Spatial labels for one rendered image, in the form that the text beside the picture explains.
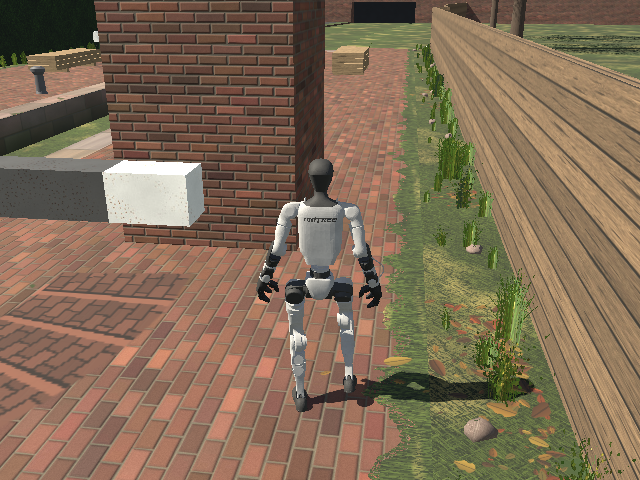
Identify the robot left forearm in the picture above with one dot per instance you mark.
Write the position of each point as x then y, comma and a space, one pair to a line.
270, 265

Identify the left robot upper arm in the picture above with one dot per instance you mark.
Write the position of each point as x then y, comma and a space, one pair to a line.
289, 211

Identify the robot right hand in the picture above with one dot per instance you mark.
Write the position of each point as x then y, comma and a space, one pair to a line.
374, 292

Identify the right robot foot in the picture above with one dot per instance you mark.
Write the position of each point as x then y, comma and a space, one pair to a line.
349, 384

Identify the right robot upper arm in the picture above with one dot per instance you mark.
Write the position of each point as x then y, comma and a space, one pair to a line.
352, 213

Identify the robot left hand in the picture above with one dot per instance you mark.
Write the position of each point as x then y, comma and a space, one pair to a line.
262, 286

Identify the left robot shin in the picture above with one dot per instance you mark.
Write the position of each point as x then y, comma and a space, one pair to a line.
298, 363

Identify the robot right forearm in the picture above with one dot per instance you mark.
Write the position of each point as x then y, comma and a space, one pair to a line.
368, 269

